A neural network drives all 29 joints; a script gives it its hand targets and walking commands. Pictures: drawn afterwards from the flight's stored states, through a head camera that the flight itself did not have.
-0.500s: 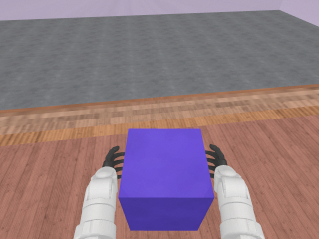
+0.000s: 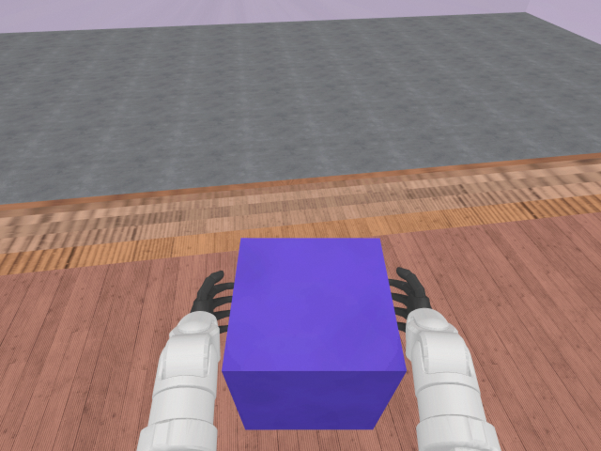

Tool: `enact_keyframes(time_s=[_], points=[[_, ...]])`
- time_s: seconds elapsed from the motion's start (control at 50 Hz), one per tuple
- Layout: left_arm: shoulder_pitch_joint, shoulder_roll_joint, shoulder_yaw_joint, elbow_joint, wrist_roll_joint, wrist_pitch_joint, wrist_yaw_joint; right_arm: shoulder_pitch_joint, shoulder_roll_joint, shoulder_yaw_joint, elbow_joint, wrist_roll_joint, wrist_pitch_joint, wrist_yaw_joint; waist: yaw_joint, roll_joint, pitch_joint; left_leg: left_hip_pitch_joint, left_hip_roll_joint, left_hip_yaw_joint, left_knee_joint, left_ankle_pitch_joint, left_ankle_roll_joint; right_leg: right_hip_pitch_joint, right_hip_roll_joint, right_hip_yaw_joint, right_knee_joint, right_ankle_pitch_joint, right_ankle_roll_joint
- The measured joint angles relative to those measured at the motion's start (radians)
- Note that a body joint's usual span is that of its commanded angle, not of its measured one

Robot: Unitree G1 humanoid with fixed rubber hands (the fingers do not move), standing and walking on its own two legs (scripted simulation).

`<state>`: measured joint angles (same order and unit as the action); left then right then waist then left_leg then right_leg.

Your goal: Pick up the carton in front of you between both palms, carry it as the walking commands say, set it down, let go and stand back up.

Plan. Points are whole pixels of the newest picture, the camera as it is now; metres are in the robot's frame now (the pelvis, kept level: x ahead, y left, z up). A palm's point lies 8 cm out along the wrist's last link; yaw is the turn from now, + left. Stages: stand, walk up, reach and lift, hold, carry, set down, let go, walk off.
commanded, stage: reach and lift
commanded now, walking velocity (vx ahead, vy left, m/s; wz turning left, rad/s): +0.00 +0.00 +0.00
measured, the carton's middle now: (309, 338) +0.31 +0.00 -0.04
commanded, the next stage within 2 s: hold in 0.34 s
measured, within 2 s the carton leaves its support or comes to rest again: neither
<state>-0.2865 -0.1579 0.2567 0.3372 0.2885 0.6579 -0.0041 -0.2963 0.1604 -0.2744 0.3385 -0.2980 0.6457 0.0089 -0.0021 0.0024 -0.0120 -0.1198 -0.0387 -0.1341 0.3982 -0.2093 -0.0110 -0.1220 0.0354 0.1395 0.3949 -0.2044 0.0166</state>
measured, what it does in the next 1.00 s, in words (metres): stands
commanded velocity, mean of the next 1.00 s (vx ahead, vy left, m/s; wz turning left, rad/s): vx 0.04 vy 0.00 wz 0.00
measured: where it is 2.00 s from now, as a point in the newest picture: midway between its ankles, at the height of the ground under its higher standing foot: (305, 414)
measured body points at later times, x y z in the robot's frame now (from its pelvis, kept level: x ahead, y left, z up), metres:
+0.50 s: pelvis +0.00 +0.00 +0.00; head -0.05 +0.00 +0.45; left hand +0.30 +0.15 +0.05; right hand +0.30 -0.15 +0.05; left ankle +0.01 +0.13 -0.74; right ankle +0.01 -0.13 -0.74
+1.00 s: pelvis +0.00 +0.00 +0.00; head -0.05 +0.00 +0.45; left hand +0.30 +0.15 +0.05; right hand +0.30 -0.15 +0.05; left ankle +0.01 +0.13 -0.74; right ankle +0.01 -0.13 -0.74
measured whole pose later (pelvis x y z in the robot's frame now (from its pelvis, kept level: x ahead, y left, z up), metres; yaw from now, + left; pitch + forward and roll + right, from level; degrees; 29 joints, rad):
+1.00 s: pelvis +0.00 +0.00 +0.00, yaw +0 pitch -5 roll +0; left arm -0.29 -0.16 0.25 0.25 0.29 0.77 -0.01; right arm -0.31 0.16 -0.26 0.26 -0.30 0.75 0.01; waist 0.00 0.00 -0.04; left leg -0.12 -0.03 -0.11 0.43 -0.24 -0.01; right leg -0.13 0.02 0.11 0.44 -0.24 0.02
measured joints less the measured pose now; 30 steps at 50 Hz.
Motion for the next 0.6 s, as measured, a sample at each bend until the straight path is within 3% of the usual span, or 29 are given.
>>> enact_keyframes(time_s=[0.36, 0.48, 0.6], points=[[0.023, 0.006, -0.027, -0.048, -0.011, 0.047, 0.002, 0.022, -0.006, 0.029, -0.047, 0.012, 0.048, -0.003, 0.001, 0.001, 0.002, 0.046, 0.004, -0.001, -0.031, 0.008, 0.0, 0.046, -0.001, -0.005, -0.03, 0.007, -0.003], [0.043, 0.01, -0.051, -0.111, -0.028, 0.083, 0.005, 0.042, -0.01, 0.057, -0.108, 0.032, 0.084, -0.01, 0.0, 0.0, -0.004, 0.069, 0.005, -0.001, -0.052, 0.018, 0.0, 0.069, -0.003, -0.006, -0.049, 0.016, -0.003], [0.018, 0.005, -0.03, -0.088, -0.008, 0.112, -0.005, 0.016, -0.004, 0.037, -0.086, 0.011, 0.113, 0.0, 0.0, 0.0, 0.003, 0.086, 0.004, 0.0, -0.051, 0.02, 0.0, 0.086, -0.004, -0.007, -0.049, 0.018, -0.003]])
